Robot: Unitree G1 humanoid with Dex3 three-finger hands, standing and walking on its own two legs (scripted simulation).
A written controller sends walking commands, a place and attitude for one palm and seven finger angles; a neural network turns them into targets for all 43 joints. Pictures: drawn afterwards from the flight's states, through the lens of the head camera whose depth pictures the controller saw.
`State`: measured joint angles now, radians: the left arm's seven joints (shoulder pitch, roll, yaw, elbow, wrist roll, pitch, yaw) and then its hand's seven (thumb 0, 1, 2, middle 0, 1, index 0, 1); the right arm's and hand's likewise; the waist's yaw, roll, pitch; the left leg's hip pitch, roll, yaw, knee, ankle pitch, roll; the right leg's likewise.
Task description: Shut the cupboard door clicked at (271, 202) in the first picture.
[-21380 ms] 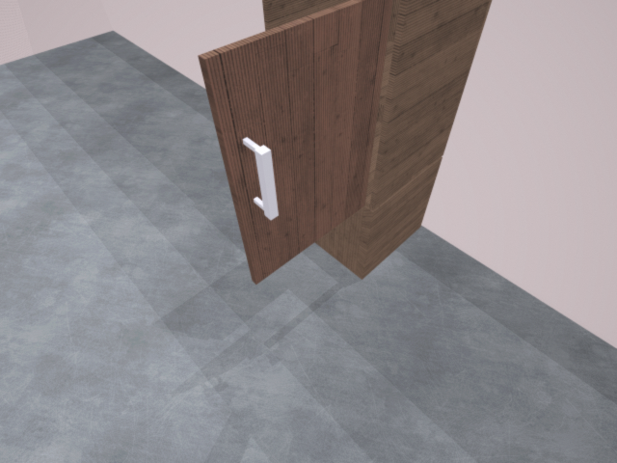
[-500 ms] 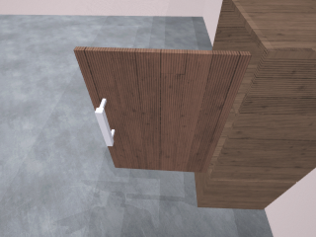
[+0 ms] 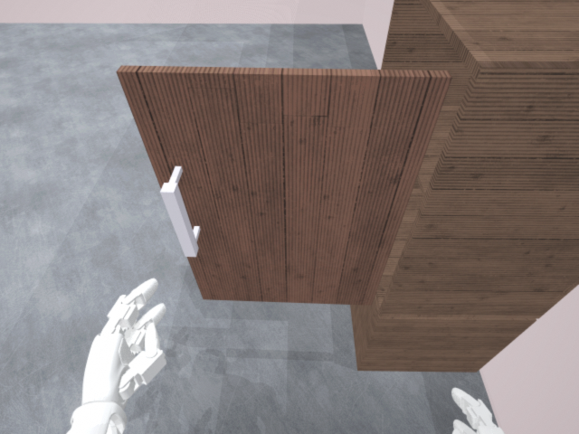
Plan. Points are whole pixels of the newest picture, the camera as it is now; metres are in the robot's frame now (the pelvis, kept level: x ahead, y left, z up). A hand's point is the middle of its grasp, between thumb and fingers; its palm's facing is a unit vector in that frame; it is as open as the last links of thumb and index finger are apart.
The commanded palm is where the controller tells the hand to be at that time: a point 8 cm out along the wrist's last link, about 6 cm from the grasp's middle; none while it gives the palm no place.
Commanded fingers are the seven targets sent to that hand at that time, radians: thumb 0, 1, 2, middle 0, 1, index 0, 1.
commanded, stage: raise the hand and make a fist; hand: left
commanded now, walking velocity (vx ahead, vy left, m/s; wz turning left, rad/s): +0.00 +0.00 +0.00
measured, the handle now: (184, 214) +0.46 +0.19 +0.03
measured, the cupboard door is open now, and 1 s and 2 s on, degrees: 88 88 88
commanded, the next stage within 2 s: bring the fist close to the handle in 1.68 s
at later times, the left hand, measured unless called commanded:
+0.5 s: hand (170, 399) +0.18 +0.16 -0.02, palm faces -0.15 -0.99 +0.02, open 4.6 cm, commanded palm +0.14 +0.24 -0.01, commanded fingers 0.00 0.90 0.90 -0.88 -1.04 -0.88 -1.04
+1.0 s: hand (120, 387) +0.18 +0.21 +0.03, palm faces +0.02 -1.00 -0.04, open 3.1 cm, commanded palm +0.16 +0.25 +0.02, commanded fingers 0.00 0.90 0.90 -1.30 -1.50 -1.30 -1.50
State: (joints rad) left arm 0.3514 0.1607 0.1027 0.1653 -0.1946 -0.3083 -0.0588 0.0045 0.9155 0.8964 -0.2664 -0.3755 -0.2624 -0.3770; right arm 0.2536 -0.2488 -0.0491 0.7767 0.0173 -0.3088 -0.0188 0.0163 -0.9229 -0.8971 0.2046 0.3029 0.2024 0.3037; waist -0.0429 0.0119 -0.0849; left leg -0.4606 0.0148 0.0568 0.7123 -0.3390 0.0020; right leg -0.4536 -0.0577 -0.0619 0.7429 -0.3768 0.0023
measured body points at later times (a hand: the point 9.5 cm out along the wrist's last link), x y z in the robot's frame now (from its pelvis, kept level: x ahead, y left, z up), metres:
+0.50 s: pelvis -0.04 -0.01 -0.07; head +0.03 -0.01 +0.37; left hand +0.19 +0.22 -0.02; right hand +0.15 -0.21 -0.16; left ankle +0.01 +0.12 -0.71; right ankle +0.00 -0.12 -0.71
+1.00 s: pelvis -0.02 +0.02 -0.05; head +0.01 +0.03 +0.40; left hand +0.18 +0.26 +0.04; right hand +0.18 -0.20 -0.10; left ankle +0.01 +0.12 -0.71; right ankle +0.00 -0.12 -0.71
